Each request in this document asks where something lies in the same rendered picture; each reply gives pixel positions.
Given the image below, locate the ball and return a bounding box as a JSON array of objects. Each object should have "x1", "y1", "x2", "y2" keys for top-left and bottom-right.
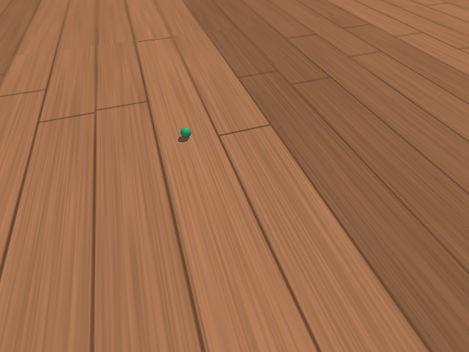
[{"x1": 180, "y1": 128, "x2": 191, "y2": 138}]

